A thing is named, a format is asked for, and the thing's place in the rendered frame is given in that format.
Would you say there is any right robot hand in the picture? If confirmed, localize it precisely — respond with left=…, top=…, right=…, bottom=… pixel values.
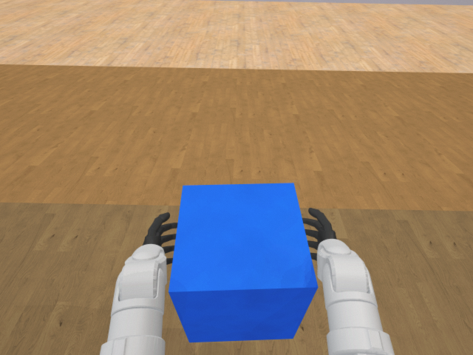
left=302, top=208, right=337, bottom=261

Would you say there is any right robot forearm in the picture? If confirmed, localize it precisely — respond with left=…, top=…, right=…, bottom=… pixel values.
left=317, top=239, right=395, bottom=355

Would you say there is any left robot hand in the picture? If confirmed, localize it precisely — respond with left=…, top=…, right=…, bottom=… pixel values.
left=143, top=212, right=178, bottom=265

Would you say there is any carton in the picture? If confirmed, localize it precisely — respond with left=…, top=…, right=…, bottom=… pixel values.
left=169, top=183, right=318, bottom=342

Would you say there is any left robot forearm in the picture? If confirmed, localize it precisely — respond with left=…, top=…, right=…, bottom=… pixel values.
left=100, top=244, right=167, bottom=355

